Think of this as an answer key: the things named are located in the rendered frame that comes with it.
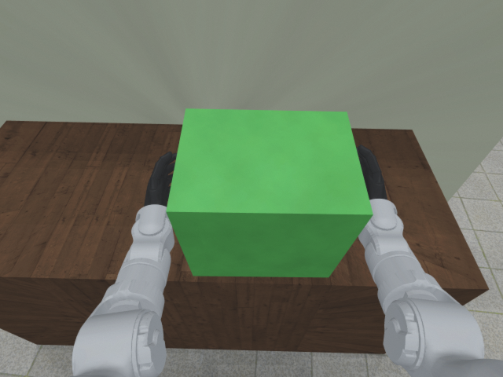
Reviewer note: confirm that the robot right hand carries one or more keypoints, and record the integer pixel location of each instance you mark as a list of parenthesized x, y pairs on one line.
[(372, 173)]

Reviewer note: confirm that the robot left hand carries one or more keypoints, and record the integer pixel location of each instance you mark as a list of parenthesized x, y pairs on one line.
[(157, 190)]

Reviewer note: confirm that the pedestal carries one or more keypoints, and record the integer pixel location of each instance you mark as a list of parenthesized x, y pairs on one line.
[(69, 196)]

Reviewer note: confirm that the left robot upper arm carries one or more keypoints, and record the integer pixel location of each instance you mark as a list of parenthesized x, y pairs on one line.
[(123, 344)]

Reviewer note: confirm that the right robot forearm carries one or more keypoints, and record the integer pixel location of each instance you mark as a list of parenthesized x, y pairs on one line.
[(393, 266)]

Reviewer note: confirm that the right robot upper arm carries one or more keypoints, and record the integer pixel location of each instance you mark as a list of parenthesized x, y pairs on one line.
[(436, 339)]

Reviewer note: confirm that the carton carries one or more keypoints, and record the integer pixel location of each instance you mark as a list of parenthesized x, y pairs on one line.
[(266, 193)]

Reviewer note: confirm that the left robot forearm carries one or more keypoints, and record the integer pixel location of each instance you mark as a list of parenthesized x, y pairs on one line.
[(144, 272)]

